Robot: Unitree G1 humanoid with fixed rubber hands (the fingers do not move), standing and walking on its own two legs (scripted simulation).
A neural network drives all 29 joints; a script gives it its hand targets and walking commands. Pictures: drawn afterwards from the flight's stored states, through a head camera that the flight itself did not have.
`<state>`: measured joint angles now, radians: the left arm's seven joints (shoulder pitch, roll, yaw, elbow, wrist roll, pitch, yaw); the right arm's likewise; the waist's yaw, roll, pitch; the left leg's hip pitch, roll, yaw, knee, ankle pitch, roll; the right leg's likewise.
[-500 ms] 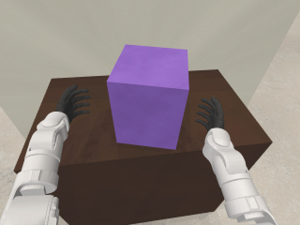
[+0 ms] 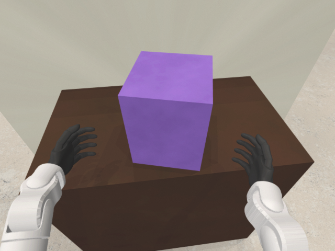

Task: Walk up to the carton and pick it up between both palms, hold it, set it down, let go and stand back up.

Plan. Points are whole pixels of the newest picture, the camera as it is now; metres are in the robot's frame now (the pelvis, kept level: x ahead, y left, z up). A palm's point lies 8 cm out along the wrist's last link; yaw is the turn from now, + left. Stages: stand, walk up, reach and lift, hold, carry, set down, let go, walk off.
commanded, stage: set down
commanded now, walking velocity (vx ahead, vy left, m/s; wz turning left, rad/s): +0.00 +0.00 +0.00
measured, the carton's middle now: (170, 111) +0.46 +0.06 +0.09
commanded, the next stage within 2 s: none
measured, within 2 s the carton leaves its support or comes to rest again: neither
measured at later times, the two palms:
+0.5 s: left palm (47, 200) +0.18 +0.28 +0.10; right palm (269, 211) +0.19 -0.14 +0.10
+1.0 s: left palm (66, 197) +0.20 +0.27 +0.06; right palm (269, 212) +0.21 -0.16 +0.06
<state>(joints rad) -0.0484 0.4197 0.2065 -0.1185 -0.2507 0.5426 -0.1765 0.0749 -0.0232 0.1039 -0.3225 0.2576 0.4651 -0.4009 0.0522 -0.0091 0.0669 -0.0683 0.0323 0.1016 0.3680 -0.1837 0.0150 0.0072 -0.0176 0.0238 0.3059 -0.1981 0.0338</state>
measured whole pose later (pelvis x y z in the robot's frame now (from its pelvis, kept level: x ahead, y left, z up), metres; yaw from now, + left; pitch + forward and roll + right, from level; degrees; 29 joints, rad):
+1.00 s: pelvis +0.03 -0.01 +0.00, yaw +0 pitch -3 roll +0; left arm 0.36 0.39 0.16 -0.25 -0.22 0.28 -0.16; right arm 0.52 -0.05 0.12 -0.43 0.20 0.29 -0.26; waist 0.08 -0.03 0.08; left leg -0.08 0.03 0.10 0.32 -0.19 0.00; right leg 0.00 -0.01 0.04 0.27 -0.21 0.02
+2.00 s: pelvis +0.00 -0.01 +0.00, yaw +0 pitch -3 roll +0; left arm 0.25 0.32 0.04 0.17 -0.14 0.23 -0.06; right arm 0.31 -0.11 0.03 0.19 0.08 0.07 -0.09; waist 0.05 -0.03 0.07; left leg -0.12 0.03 0.07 0.33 -0.16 -0.01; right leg -0.07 -0.01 0.03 0.33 -0.21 0.02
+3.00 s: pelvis +0.01 -0.02 +0.00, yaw -1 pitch -4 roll +0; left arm 0.14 0.20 0.00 0.56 0.03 0.14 0.00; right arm 0.14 -0.20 -0.03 0.76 -0.02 -0.18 0.02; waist 0.01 -0.02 0.08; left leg -0.10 0.04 0.07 0.36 -0.19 -0.02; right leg -0.05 0.00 0.02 0.35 -0.23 0.00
